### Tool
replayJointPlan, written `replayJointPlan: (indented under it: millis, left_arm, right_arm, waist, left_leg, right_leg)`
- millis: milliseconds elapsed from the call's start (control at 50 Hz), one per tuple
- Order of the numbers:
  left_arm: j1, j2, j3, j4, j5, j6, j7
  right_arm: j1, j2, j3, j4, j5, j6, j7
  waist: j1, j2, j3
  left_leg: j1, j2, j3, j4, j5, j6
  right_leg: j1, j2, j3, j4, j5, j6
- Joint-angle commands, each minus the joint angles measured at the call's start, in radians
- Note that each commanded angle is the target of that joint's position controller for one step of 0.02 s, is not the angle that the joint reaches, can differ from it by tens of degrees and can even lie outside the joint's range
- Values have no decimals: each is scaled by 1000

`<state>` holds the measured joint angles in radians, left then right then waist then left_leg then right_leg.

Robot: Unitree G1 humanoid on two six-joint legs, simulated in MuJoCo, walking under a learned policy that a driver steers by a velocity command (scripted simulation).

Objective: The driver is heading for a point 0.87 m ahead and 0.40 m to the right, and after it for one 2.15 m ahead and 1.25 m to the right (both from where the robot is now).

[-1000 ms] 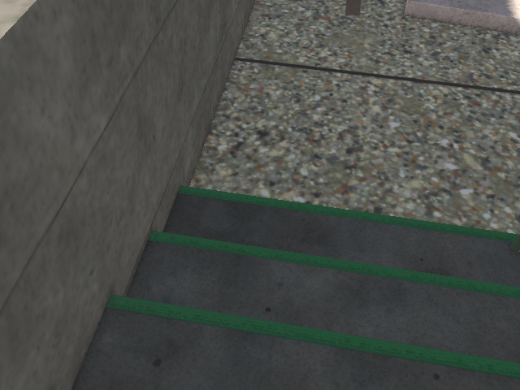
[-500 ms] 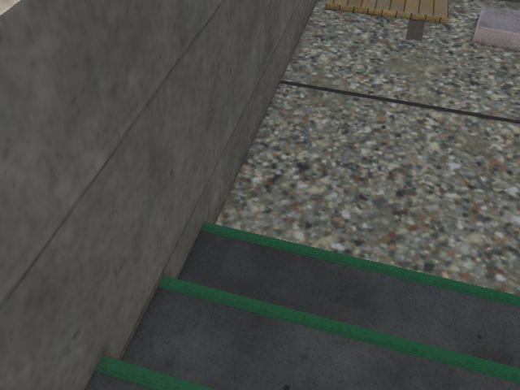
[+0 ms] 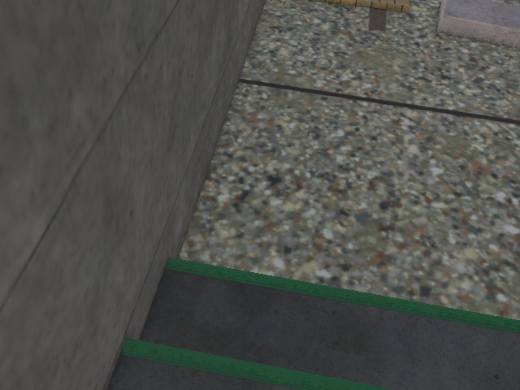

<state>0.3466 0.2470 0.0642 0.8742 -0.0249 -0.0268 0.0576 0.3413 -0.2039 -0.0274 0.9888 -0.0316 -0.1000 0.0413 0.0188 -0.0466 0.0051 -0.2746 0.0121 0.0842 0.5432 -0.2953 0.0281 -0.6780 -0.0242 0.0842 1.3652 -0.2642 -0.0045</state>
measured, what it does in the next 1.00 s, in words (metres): goes down, turning right: right foot 0.14 m lower, then left foot 0.14 m lower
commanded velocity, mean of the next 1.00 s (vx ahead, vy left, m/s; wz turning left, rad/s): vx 0.50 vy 0.00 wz -0.56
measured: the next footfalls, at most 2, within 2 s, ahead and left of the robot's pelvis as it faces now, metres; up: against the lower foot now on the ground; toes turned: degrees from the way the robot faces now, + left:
right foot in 0.42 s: +0.39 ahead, -0.21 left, -0.14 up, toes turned -16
left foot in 1.00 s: +0.77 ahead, -0.08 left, -0.28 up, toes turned -39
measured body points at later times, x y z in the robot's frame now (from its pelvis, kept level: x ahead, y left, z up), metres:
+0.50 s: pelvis +0.28 -0.10 -0.16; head +0.33 -0.12 +0.29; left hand +0.54 +0.07 -0.27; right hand +0.17 -0.35 -0.29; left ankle +0.10 +0.11 -0.62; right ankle +0.35 -0.20 -0.88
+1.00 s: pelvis +0.59 -0.12 -0.25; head +0.58 -0.10 +0.20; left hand +0.75 +0.09 -0.39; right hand +0.60 -0.45 -0.31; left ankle +0.74 -0.06 -1.00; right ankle +0.36 -0.20 -0.87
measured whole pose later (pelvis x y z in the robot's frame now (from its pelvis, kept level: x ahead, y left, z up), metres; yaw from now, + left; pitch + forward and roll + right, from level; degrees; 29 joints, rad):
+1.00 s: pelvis +0.59 -0.12 -0.25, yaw -36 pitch +0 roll -4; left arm 0.44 0.23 0.06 0.82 -0.03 -0.03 0.07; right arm 0.13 -0.29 -0.08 0.70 0.00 -0.10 0.04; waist 0.04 0.05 -0.05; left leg -0.35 0.08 -0.13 0.41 0.19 0.00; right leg -0.25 0.18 0.26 1.18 -0.88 -0.02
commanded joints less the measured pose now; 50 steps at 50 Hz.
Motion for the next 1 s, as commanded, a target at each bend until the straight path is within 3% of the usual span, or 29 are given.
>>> replayJointPlan:
  millis: [20,60,100,120,140,200,240,280,340,380,420,440,460,480,500,520,540,560,600,620,660,700,760,800,840,880,940,980,1000]
  left_arm:
    - [-21,13,14,-102,38,-2,-18]
    - [-67,-6,7,-152,37,1,-42]
    - [-44,28,21,-144,27,20,-56]
    - [-54,47,31,-144,20,22,-62]
    - [-102,58,37,-161,13,18,-69]
    - [-286,43,32,-239,6,-2,-99]
    - [-354,18,18,-266,2,-8,-126]
    - [-389,-14,2,-264,-2,-2,-140]
    - [-482,-8,-9,-281,-21,3,-148]
    - [-395,36,8,-232,-11,0,-145]
    - [-61,144,63,-100,8,-9,-119]
    - [73,252,91,-32,26,-10,-104]
    - [108,330,77,-38,38,-18,-112]
    - [255,305,84,-24,-2,8,-112]
    - [302,303,82,25,-10,28,-93]
    - [161,216,59,19,-21,36,-84]
    - [30,208,45,-26,-10,17,-78]
    - [-106,172,31,-91,19,-12,-90]
    - [-225,118,18,-116,28,-41,-97]
    - [-208,120,19,-106,4,-40,-76]
    - [-174,125,25,-95,15,-33,-32]
    - [-150,140,34,-105,47,-17,-27]
    - [25,60,23,-76,-19,-32,-12]
    - [132,95,34,-65,-11,-43,2]
    - [71,89,31,-87,-23,-39,26]
    - [32,85,27,-102,-8,-17,30]
    - [66,66,14,-103,-14,5,33]
    - [98,46,1,-69,6,2,5]
    - [115,-5,-10,-36,-1,-8,-22]
  right_arm:
    - [-11,-167,-33,-39,6,-38,-49]
    - [22,-190,-44,-24,13,-12,-73]
    - [59,-204,-56,-23,17,-14,-67]
    - [88,-175,-53,-22,27,-17,-60]
    - [116,-136,-48,-5,50,-17,-71]
    - [181,-122,-46,-5,31,-11,-89]
    - [139,-131,-48,-50,20,7,-111]
    - [147,-128,-46,-70,35,18,-115]
    - [154,-193,-71,-108,45,32,-115]
    - [166,-203,-71,-97,47,45,-103]
    - [151,-210,-65,-86,51,43,-90]
    - [176,-155,-58,-81,44,26,-90]
    - [350,-72,-10,-127,28,-7,-58]
    - [240,-161,-17,-199,69,-45,-42]
    - [76,-144,-8,-267,104,-49,-47]
    - [-52,-139,-8,-267,93,-27,-81]
    - [-61,-139,-8,-282,76,-14,-106]
    - [-2,-167,-17,-251,51,-1,-115]
    - [38,-168,-43,-208,23,10,-115]
    - [-42,-158,-46,-255,6,8,-115]
    - [-137,-106,-33,-294,-29,0,-103]
    - [1,-101,-40,-230,8,2,-75]
    - [-226,-153,-54,-316,19,-6,-49]
    - [-358,-163,-54,-357,36,-28,-24]
    - [-420,-143,-43,-385,15,-44,-6]
    - [-313,-130,-50,-359,28,-31,0]
    - [-187,-137,-70,-320,48,8,-12]
    - [21,-155,-91,-241,27,19,-9]
    - [225,-169,-100,-169,14,20,0]
  waist:
    - [11,156,10]
    - [17,128,-28]
    - [16,110,-32]
    - [5,80,-1]
    - [-8,132,27]
    - [-68,152,105]
    - [-83,121,150]
    - [-117,87,159]
    - [-184,80,180]
    - [-148,118,158]
    - [33,105,-21]
    - [79,-95,-119]
    - [7,-272,-447]
    - [117,-201,-678]
    - [123,-125,-599]
    - [87,64,-378]
    - [31,65,-259]
    - [-42,172,-185]
    - [-114,107,-56]
    - [-99,76,10]
    - [-72,-13,-21]
    - [-101,-65,-138]
    - [3,2,-30]
    - [65,-42,20]
    - [56,-23,79]
    - [23,-63,42]
    - [4,-72,43]
    - [-105,43,1]
    - [-195,133,-54]
  left_leg:
    - [29,292,-185,-271,557,145]
    - [128,329,-161,-232,663,155]
    - [175,352,-140,-164,687,153]
    - [187,307,-101,-144,563,129]
    - [256,296,-84,-132,432,85]
    - [313,318,-75,-98,354,69]
    - [142,261,43,-46,172,40]
    - [36,252,86,34,31,19]
    - [137,280,83,115,96,6]
    - [206,300,67,256,306,0]
    - [92,251,103,720,481,-28]
    - [-224,120,109,1166,-101,-102]
    - [-608,83,-120,1552,-629,-127]
    - [-662,63,-227,1498,-588,-128]
    - [-769,64,-198,1391,-482,-119]
    - [-807,86,-124,1335,-385,-112]
    - [-793,91,-142,1330,-334,-123]
    - [-663,142,-206,1206,-254,-95]
    - [-452,171,-229,888,-66,-58]
    - [-373,155,-190,625,36,-84]
    - [-154,70,-104,367,250,-109]
    - [33,3,-72,461,508,-117]
    - [-516,74,-280,352,492,-73]
    - [-764,94,-355,277,350,-50]
    - [-514,68,-312,36,598,-55]
    - [-160,39,-249,-19,718,-58]
    - [-21,76,-241,-179,634,-39]
    - [238,71,-152,-145,557,-12]
    - [482,146,-226,-3,580,20]
  right_leg:
    - [-6,-47,89,-341,194,-5]
    - [-51,-40,72,-349,236,-10]
    - [-109,-20,80,-270,308,-29]
    - [-142,-10,106,-347,413,-45]
    - [-201,-18,143,-409,485,-56]
    - [-311,-9,114,-463,523,-61]
    - [-132,-7,15,-672,742,-38]
    - [31,5,-39,-769,826,-22]
    - [26,-2,-106,-879,668,-30]
    - [100,-2,-121,-937,563,-61]
    - [572,53,-170,-991,648,-119]
    - [945,-48,-50,-852,1028,-203]
    - [1433,-223,237,-514,1084,-375]
    - [1505,-301,454,-708,578,-481]
    - [1399,-342,619,-970,86,-458]
    - [1157,-304,612,-1076,-57,-391]
    - [935,-330,663,-1078,3,-404]
    - [687,-314,620,-1039,45,-383]
    - [330,-178,414,-1023,178,-307]
    - [208,-92,275,-1061,240,-288]
    - [102,9,145,-1022,461,-273]
    - [94,-13,141,-938,550,-286]
    - [489,-94,424,-809,92,-311]
    - [687,-129,561,-777,-95,-337]
    - [428,-23,462,-734,-244,-282]
    - [209,29,378,-682,-231,-225]
    - [293,57,376,-488,-132,-170]
    - [181,123,307,-202,-197,-119]
    - [-34,182,268,93,-448,-76]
